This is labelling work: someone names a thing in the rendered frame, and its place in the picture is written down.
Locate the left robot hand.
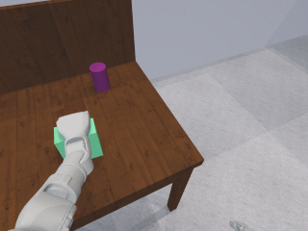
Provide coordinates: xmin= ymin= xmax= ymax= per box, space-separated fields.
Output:
xmin=56 ymin=111 xmax=91 ymax=140

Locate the table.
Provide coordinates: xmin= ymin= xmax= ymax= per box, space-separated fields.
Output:
xmin=0 ymin=0 xmax=204 ymax=231

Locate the robot left upper arm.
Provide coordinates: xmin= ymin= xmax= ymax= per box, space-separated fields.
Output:
xmin=8 ymin=191 xmax=77 ymax=231

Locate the right robot hand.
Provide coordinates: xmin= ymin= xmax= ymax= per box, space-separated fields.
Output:
xmin=229 ymin=219 xmax=255 ymax=231

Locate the sponge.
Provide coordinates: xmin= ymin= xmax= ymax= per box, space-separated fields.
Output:
xmin=54 ymin=118 xmax=103 ymax=159

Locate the left robot forearm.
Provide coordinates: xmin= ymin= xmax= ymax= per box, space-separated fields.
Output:
xmin=15 ymin=134 xmax=94 ymax=229

